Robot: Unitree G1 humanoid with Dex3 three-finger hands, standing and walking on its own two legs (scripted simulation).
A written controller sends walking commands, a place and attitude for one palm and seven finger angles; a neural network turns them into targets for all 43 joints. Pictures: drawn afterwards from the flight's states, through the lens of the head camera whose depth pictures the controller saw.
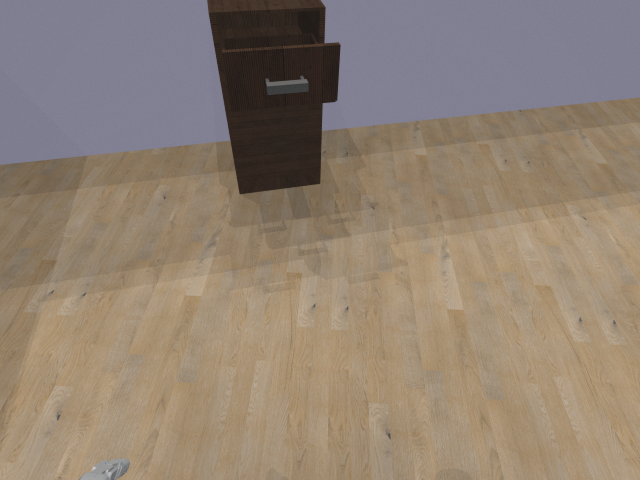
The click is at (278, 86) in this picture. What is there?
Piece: drawer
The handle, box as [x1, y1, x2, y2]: [265, 76, 308, 94]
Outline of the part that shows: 308,83 306,79 304,79 302,76 300,76 299,80 269,82 267,78 265,79 268,94 308,91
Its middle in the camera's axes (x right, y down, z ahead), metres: -0.11 -0.47 +1.18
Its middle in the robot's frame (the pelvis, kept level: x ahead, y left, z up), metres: +1.19 +0.16 -0.07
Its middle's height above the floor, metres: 0.69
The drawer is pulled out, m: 0.30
